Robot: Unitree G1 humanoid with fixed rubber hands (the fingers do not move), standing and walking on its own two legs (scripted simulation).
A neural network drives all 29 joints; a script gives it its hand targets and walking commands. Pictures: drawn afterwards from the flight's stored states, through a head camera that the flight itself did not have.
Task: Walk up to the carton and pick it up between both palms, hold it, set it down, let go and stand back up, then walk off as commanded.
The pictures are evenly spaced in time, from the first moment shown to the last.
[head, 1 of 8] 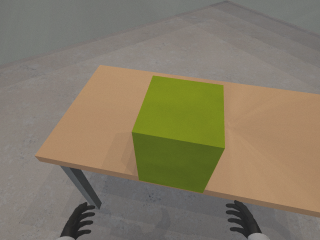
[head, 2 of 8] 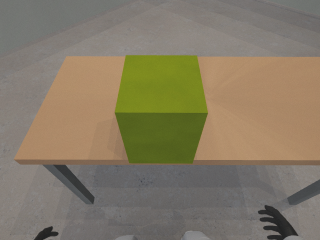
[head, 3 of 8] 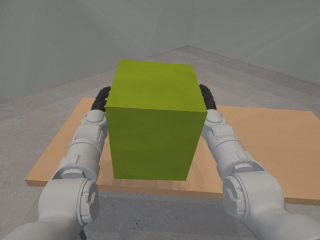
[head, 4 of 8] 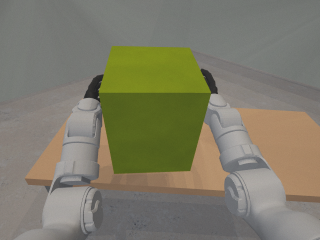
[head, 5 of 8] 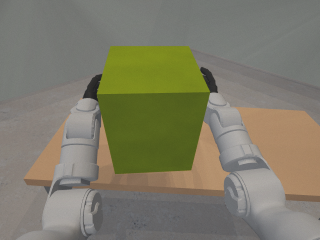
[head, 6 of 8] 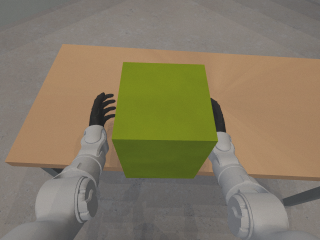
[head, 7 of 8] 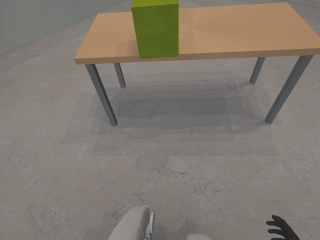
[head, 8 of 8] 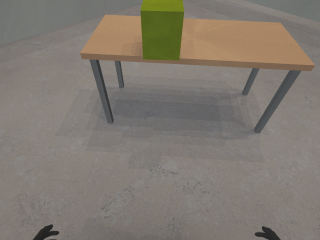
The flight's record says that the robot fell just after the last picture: no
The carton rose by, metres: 0.21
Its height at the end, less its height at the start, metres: +0.00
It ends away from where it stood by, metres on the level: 0.02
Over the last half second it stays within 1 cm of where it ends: yes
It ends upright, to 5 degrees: yes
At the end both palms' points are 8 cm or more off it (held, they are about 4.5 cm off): yes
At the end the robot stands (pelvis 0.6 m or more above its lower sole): yes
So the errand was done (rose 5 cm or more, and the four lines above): yes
